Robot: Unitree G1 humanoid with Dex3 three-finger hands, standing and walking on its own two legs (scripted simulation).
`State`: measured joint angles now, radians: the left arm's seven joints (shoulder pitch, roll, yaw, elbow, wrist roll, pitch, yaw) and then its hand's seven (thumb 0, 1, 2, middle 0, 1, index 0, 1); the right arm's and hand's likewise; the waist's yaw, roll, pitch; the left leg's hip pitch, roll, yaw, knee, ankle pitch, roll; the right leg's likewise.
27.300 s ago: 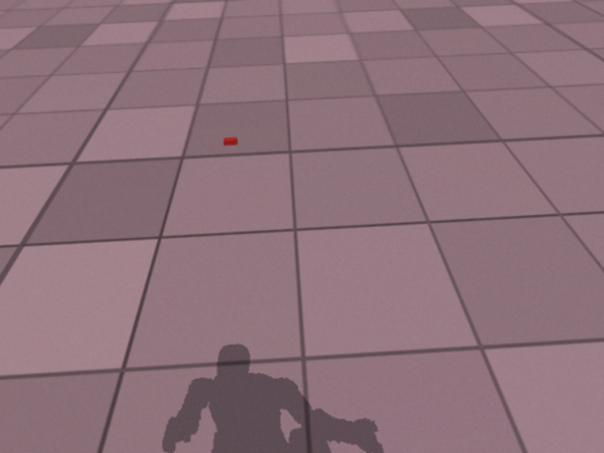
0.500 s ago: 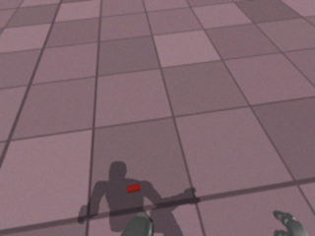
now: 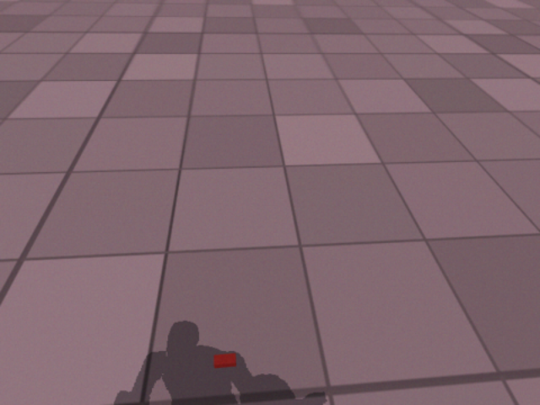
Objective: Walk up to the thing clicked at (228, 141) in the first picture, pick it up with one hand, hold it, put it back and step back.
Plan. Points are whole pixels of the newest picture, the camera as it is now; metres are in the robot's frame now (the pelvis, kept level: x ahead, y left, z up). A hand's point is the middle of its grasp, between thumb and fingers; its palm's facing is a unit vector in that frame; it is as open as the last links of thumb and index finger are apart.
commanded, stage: walk up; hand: left
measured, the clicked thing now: (225, 360) +0.50 +0.15 -0.76
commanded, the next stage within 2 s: stand in 1.82 s
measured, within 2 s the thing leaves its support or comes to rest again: neither
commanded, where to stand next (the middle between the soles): +0.15 -0.07 m, yaw -1 degrees
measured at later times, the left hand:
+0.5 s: hand out of the picture +0.09 +0.29 -0.17, palm faces +0.04 -0.90 -0.43, open 7.4 cm
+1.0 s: hand out of the picture +0.15 +0.22 -0.15, palm faces -0.07 -0.92 -0.39, open 7.4 cm
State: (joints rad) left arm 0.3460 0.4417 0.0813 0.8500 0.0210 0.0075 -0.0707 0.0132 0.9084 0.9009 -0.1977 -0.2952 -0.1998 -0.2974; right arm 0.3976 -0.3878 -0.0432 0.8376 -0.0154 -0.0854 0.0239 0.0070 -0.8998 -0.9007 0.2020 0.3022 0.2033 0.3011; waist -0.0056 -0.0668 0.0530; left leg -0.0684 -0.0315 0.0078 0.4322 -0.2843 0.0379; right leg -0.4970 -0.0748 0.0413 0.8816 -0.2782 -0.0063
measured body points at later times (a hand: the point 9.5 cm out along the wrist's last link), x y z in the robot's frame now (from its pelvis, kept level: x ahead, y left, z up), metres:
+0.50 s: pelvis -0.02 +0.01 -0.03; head +0.01 +0.01 +0.41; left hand +0.09 +0.33 -0.14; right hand +0.02 -0.31 -0.16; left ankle -0.03 +0.11 -0.74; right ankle +0.10 -0.15 -0.71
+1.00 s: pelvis +0.05 -0.04 -0.02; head +0.07 -0.06 +0.43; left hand +0.16 +0.27 -0.12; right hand +0.06 -0.37 -0.14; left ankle +0.02 +0.10 -0.69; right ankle +0.12 -0.16 -0.74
